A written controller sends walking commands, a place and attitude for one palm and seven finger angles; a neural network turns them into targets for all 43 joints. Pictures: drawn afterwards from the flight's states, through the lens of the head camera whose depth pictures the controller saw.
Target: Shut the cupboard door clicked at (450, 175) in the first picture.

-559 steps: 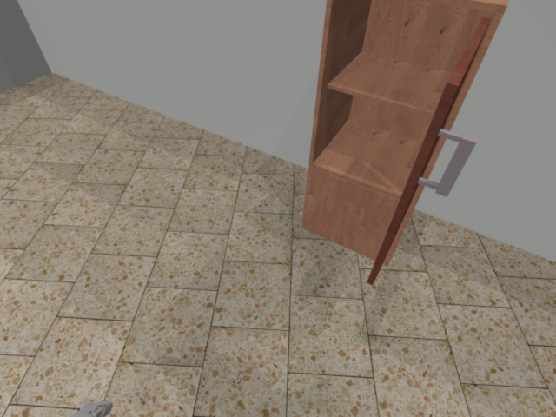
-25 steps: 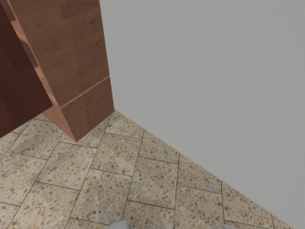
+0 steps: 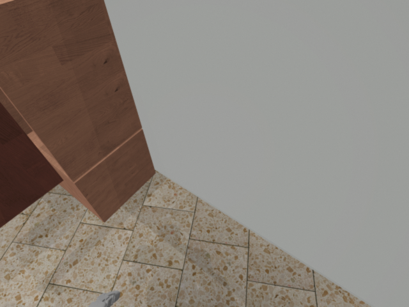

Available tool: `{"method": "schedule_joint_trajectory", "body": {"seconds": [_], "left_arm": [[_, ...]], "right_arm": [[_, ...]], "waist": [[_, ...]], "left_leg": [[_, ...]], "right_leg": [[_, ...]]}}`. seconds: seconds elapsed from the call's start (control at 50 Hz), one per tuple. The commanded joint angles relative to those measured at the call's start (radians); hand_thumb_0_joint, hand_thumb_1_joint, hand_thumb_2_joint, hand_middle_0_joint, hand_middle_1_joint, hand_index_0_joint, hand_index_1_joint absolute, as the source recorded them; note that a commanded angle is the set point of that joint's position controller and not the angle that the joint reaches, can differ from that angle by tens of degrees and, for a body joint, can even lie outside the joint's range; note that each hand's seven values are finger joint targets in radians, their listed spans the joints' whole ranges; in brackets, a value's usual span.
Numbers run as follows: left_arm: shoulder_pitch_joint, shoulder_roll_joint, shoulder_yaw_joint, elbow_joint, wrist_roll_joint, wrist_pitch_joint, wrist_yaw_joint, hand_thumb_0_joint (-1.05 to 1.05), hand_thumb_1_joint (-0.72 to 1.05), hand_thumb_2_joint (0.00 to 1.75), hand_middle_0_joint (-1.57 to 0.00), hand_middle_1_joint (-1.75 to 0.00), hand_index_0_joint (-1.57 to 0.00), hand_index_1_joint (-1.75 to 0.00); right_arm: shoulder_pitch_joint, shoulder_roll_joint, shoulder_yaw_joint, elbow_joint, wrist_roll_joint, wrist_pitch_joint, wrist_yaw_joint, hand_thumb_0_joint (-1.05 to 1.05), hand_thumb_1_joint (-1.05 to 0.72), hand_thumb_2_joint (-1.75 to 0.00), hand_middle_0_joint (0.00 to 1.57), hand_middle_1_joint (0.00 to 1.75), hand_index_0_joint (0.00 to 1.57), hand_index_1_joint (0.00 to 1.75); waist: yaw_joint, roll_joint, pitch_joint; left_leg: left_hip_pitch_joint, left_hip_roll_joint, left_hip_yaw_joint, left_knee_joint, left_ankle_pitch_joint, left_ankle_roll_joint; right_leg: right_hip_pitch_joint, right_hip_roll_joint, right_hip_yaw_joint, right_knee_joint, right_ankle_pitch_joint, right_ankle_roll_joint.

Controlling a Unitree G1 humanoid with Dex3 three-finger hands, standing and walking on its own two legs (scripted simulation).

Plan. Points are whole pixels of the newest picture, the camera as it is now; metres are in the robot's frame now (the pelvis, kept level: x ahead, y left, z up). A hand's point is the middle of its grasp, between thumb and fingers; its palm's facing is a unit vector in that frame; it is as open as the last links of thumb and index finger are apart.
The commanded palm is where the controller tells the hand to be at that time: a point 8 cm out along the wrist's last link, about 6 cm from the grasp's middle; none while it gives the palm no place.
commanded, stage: turn to face it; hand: left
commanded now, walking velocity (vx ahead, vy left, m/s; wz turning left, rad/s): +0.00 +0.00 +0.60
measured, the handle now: out of the picture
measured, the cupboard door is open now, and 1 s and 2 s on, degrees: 89 89 89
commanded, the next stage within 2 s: take the last steps up to it in 1.32 s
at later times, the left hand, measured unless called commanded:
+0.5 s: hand out of the picture -0.04 +0.26 -0.19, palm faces +0.36 -0.90 -0.23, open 7.3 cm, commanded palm none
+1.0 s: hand out of the picture -0.01 +0.26 -0.13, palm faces +0.55 -0.79 -0.28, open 7.4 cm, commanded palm none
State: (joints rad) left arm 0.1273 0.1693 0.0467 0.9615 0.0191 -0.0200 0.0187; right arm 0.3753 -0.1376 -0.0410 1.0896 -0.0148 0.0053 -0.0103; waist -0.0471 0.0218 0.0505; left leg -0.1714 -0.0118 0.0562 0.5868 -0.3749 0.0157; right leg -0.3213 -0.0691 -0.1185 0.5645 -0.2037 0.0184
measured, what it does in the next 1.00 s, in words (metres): steps on the spot, turning left: left foot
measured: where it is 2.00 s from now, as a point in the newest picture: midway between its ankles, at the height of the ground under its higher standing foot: outside the picture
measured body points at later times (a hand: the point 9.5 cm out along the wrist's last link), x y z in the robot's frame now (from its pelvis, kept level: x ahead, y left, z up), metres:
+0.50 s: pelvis -0.01 +0.04 -0.01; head +0.01 +0.09 +0.44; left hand -0.06 +0.31 -0.17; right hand +0.19 -0.18 -0.11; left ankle -0.01 +0.13 -0.73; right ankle +0.04 -0.11 -0.69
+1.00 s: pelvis -0.02 +0.01 +0.01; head +0.01 +0.02 +0.46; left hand -0.04 +0.30 -0.11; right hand +0.14 -0.18 -0.14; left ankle -0.01 +0.13 -0.73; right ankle +0.05 -0.11 -0.72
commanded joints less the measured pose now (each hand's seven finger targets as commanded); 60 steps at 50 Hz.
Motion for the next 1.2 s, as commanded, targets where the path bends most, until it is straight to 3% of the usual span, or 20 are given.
{"method": "schedule_joint_trajectory", "body": {"seconds": [0.0, 0.06, 0.16, 0.3, 0.36, 0.38, 0.42, 0.44, 0.46, 0.52, 0.56, 0.8, 0.94, 0.96, 0.98, 1.0, 1.02, 1.04, 1.1, 1.18], "left_arm": [[0.234, 0.223, 0.052, -0.021, -0.007, -0.013, 0.023, 0.0, 0.9, 0.9, -0.2, -0.3, -0.2, -0.3], [0.097, 0.152, 0.033, -0.058, -0.008, -0.005, 0.024, 0.0, 0.9, 0.9, -0.2, -0.3, -0.2, -0.3], [0.064, 0.157, 0.036, -0.067, 0.004, 0.006, 0.024, 0.0, 0.9, 0.9, -0.2, -0.3, -0.2, -0.3], [0.111, 0.227, 0.063, -0.064, 0.017, 0.023, 0.017, 0.0, 0.9, 0.9, -0.2, -0.3, -0.2, -0.3], [0.109, 0.247, 0.069, -0.07, 0.011, 0.032, 0.008, 0.0, 0.9, 0.9, -0.2, -0.3, -0.2, -0.3], [0.108, 0.24, 0.068, -0.076, 0.001, 0.038, 0.004, 0.0, 0.9, 0.9, -0.2, -0.3, -0.2, -0.3], [0.039, 0.131, 0.042, -0.154, -0.005, 0.05, -0.004, 0.0, 0.9, 0.9, -0.2, -0.3, -0.2, -0.3], [-0.004, 0.166, 0.04, -0.169, 0.002, 0.058, -0.002, 0.0, 0.9, 0.9, -0.2, -0.3, -0.2, -0.3], [-0.022, 0.16, 0.044, -0.149, 0.008, 0.068, 0.005, 0.0, 0.9, 0.9, -0.2, -0.3, -0.2, -0.3], [0.053, 0.172, 0.056, -0.1, 0.002, 0.058, -0.013, 0.0, 0.9, 0.9, -0.2, -0.3, -0.2, -0.3], [0.085, 0.175, 0.057, -0.082, 0.001, 0.055, -0.011, 0.0, 0.9, 0.9, -0.2, -0.3, -0.2, -0.3], [-0.04, 0.171, 0.044, -0.143, -0.011, 0.053, 0.012, 0.0, 0.9, 0.9, -0.2, -0.3, -0.2, -0.3], [0.076, 0.164, 0.044, -0.132, -0.022, 0.043, 0.022, 0.0, 0.9, 0.9, -0.2, -0.3, -0.2, -0.3], [0.115, 0.177, 0.048, -0.123, -0.02, 0.039, 0.025, 0.0, 0.9, 0.9, -0.2, -0.3, -0.2, -0.3], [0.145, 0.233, 0.061, -0.12, -0.01, 0.033, 0.03, 0.0, 0.9, 0.9, -0.2, -0.3, -0.2, -0.3], [0.13, 0.316, 0.074, -0.137, 0.009, 0.027, 0.033, 0.0, 0.9, 0.9, -0.2, -0.3, -0.2, -0.3], [0.062, 0.305, 0.061, -0.161, 0.001, 0.033, 0.036, 0.0, 0.9, 0.9, -0.2, -0.3, -0.2, -0.3], [-0.016, 0.265, 0.052, -0.185, 0.0, 0.032, 0.035, 0.0, 0.9, 0.9, -0.2, -0.3, -0.2, -0.3], [-0.08, 0.196, 0.036, -0.181, -0.004, 0.02, 0.027, 0.0, 0.9, 0.9, -0.2, -0.3, -0.2, -0.3], [0.057, 0.211, 0.038, -0.135, 0.006, 0.013, 0.022, 0.0, 0.9, 0.9, -0.2, -0.3, -0.2, -0.3]], "right_arm": [[-0.031, -0.132, -0.048, -0.127, 0.013, -0.004, -0.01, 0.0, -0.9, -0.9, 0.2, 0.3, 0.2, 0.3], [-0.067, -0.115, -0.05, -0.107, 0.0, 0.031, 0.013, 0.0, -0.9, -0.9, 0.2, 0.3, 0.2, 0.3], [-0.099, -0.102, -0.054, -0.131, -0.005, 0.058, 0.031, 0.0, -0.9, -0.9, 0.2, 0.3, 0.2, 0.3], [-0.234, -0.119, -0.047, -0.214, 0.001, 0.042, 0.042, 0.0, -0.9, -0.9, 0.2, 0.3, 0.2, 0.3], [-0.191, -0.151, -0.049, -0.222, -0.001, 0.03, 0.038, 0.0, -0.9, -0.9, 0.2, 0.3, 0.2, 0.3], [-0.147, -0.179, -0.057, -0.214, -0.002, 0.022, 0.039, 0.0, -0.9, -0.9, 0.2, 0.3, 0.2, 0.3], [-0.042, -0.379, -0.099, -0.211, -0.006, 0.01, 0.026, 0.0, -0.9, -0.9, 0.2, 0.3, 0.2, 0.3], [-0.026, -0.387, -0.094, -0.19, -0.007, 0.014, 0.019, 0.0, -0.9, -0.9, 0.2, 0.3, 0.2, 0.3], [-0.07, -0.353, -0.087, -0.193, -0.008, 0.01, 0.007, 0.0, -0.9, -0.9, 0.2, 0.3, 0.2, 0.3], [-0.217, -0.288, -0.06, -0.241, -0.004, 0.002, -0.002, 0.0, -0.9, -0.9, 0.2, 0.3, 0.2, 0.3], [-0.204, -0.277, -0.058, -0.243, 0.0, -0.004, -0.002, 0.0, -0.9, -0.9, 0.2, 0.3, 0.2, 0.3], [-0.108, -0.276, -0.075, -0.208, -0.009, 0.015, 0.002, 0.0, -0.9, -0.9, 0.2, 0.3, 0.2, 0.3], [-0.176, -0.271, -0.084, -0.23, -0.008, 0.034, 0.01, 0.0, -0.9, -0.9, 0.2, 0.3, 0.2, 0.3], [-0.191, -0.256, -0.083, -0.235, -0.002, 0.036, 0.012, 0.0, -0.9, -0.9, 0.2, 0.3, 0.2, 0.3], [-0.185, -0.206, -0.079, -0.241, 0.007, 0.039, 0.017, 0.0, -0.9, -0.9, 0.2, 0.3, 0.2, 0.3], [-0.19, -0.162, -0.073, -0.264, 0.012, 0.036, 0.017, 0.0, -0.9, -0.9, 0.2, 0.3, 0.2, 0.3], [-0.201, -0.219, -0.086, -0.259, -0.004, 0.04, 0.017, 0.0, -0.9, -0.9, 0.2, 0.3, 0.2, 0.3], [-0.168, -0.212, -0.089, -0.249, -0.009, 0.051, 0.025, 0.0, -0.9, -0.9, 0.2, 0.3, 0.2, 0.3], [-0.111, -0.196, -0.085, -0.203, -0.01, 0.064, 0.037, 0.0, -0.9, -0.9, 0.2, 0.3, 0.2, 0.3], [-0.185, -0.174, -0.065, -0.216, -0.004, 0.054, 0.034, 0.0, -0.9, -0.9, 0.2, 0.3, 0.2, 0.3]], "waist": [[0.1, -0.193, -0.164], [0.051, -0.181, -0.067], [0.032, -0.188, -0.009], [0.081, -0.223, -0.011], [0.053, -0.166, -0.072], [0.025, -0.087, -0.104], [-0.048, 0.399, -0.097], [-0.047, 0.243, -0.112], [-0.035, 0.268, -0.085], [0.041, 0.15, -0.078], [0.045, 0.106, -0.117], [-0.005, 0.121, -0.082], [0.048, 0.121, -0.127], [0.071, 0.092, -0.134], [0.086, -0.051, -0.136], [0.097, -0.313, -0.096], [0.074, -0.214, -0.06], [0.027, -0.124, -0.021], [-0.016, -0.196, 0.027], [0.048, -0.222, 0.001]], "left_leg": [[-0.342, 0.032, -0.089, 0.587, -0.241, -0.046], [-0.353, 0.082, -0.071, 0.679, -0.085, -0.071], [-0.316, 0.093, -0.012, 0.552, -0.001, -0.089], [-0.248, 0.088, 0.052, 0.231, -0.058, -0.077], [-0.127, 0.062, 0.079, 0.042, 0.041, -0.065], [-0.012, 0.061, 0.06, -0.086, 0.148, -0.057], [0.099, 0.432, -0.477, -0.298, 0.572, 0.119], [0.08, 0.467, -0.452, -0.277, 0.559, 0.178], [0.026, 0.391, -0.414, -0.3, 0.488, 0.138], [0.023, 0.259, -0.284, -0.278, 0.432, 0.091], [0.071, 0.228, -0.248, -0.267, 0.499, 0.094], [0.065, 0.236, -0.474, -0.269, 0.435, 0.17], [-0.105, 0.151, -0.526, -0.231, 0.341, 0.117], [-0.191, 0.113, -0.501, -0.2, 0.254, 0.079], [-0.346, 0.031, -0.41, -0.069, 0.072, 0.019], [-0.489, -0.108, -0.183, 0.204, -0.128, -0.057], [-0.428, -0.067, -0.183, 0.412, -0.178, -0.049], [-0.384, -0.05, -0.188, 0.539, -0.104, -0.048], [-0.38, -0.001, -0.125, 0.654, 0.015, -0.072], [-0.36, 0.019, -0.07, 0.491, -0.027, -0.091]], "right_leg": [[0.357, -0.457, 0.293, -0.182, 0.739, -0.195], [0.171, -0.331, 0.142, -0.247, 0.381, -0.131], [0.059, -0.292, 0.001, -0.305, 0.067, -0.105], [0.119, -0.345, -0.03, -0.22, 0.104, -0.128], [0.124, -0.336, -0.078, -0.087, 0.143, -0.088], [0.066, -0.31, -0.103, 0.023, 0.107, -0.048], [-0.301, -0.083, -0.082, 0.451, -0.491, 0.087], [-0.294, -0.089, 0.034, 0.557, -0.443, 0.065], [-0.303, -0.096, 0.081, 0.586, -0.37, 0.062], [-0.286, -0.07, 0.104, 0.632, -0.16, 0.072], [-0.264, -0.055, 0.106, 0.621, -0.122, 0.082], [-0.186, -0.004, 0.146, 0.36, -0.239, 0.087], [0.132, 0.066, 0.122, -0.017, -0.141, 0.042], [0.251, 0.049, 0.123, -0.152, -0.062, 0.032], [0.377, -0.094, 0.255, -0.287, -0.139, -0.016], [0.367, -0.366, 0.523, -0.376, -0.192, -0.131], [0.162, -0.436, 0.5, -0.372, -0.129, -0.182], [0.041, -0.369, 0.402, -0.373, -0.147, -0.178], [0.022, -0.23, 0.204, -0.304, 0.011, -0.112], [0.15, -0.235, 0.153, -0.239, 0.188, -0.132]]}}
